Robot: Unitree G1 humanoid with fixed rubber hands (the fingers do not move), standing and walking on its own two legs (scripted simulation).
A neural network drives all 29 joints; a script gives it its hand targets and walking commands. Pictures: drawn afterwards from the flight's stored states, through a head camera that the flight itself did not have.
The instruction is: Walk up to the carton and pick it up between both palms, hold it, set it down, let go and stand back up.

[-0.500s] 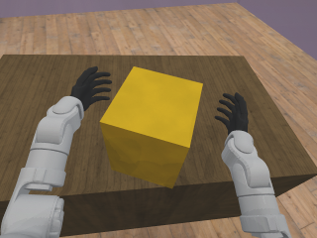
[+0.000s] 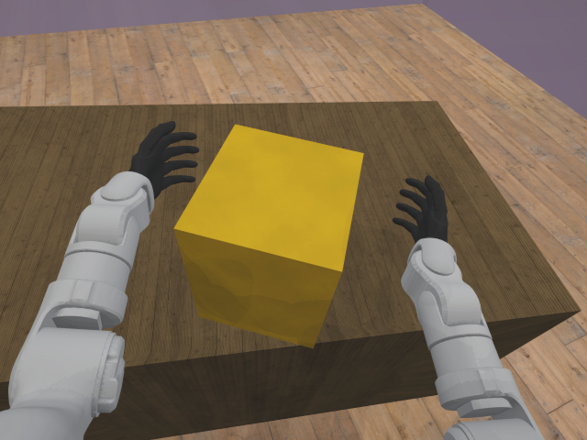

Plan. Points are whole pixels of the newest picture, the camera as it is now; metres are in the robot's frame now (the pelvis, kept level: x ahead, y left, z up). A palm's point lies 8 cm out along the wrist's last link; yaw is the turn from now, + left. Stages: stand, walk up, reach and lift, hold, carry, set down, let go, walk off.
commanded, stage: reach and lift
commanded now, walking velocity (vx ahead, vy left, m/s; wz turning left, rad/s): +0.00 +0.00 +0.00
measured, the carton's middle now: (275, 240) +0.40 -0.03 +0.00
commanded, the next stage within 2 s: none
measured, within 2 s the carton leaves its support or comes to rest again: neither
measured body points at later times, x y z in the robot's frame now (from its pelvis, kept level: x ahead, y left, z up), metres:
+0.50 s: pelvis -0.01 +0.00 -0.01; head +0.04 +0.04 +0.44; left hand +0.44 +0.13 +0.04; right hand +0.32 -0.22 +0.03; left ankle -0.01 +0.11 -0.75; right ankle -0.01 -0.14 -0.75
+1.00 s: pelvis -0.01 +0.01 -0.01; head +0.04 +0.06 +0.43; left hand +0.45 +0.10 +0.04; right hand +0.34 -0.18 +0.03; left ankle -0.01 +0.11 -0.75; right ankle -0.01 -0.14 -0.75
